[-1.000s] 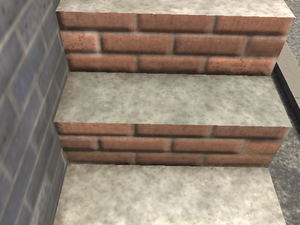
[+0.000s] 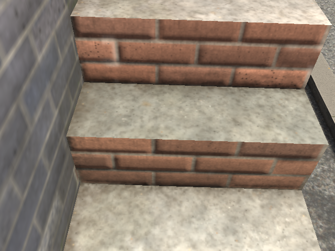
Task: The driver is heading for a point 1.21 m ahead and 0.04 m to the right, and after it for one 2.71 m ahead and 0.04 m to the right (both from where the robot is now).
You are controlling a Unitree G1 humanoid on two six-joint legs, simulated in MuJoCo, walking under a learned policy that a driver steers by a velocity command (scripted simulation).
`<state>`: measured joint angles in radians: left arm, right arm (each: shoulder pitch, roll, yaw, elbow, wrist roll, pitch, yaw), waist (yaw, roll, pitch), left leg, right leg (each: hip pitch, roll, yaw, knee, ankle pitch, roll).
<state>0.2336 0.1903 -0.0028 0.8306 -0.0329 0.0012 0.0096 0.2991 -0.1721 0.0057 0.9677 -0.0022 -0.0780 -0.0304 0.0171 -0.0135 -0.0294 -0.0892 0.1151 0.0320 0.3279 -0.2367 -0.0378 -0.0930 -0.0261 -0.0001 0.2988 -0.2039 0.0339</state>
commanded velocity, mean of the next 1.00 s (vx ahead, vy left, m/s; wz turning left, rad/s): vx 0.50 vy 0.00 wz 0.00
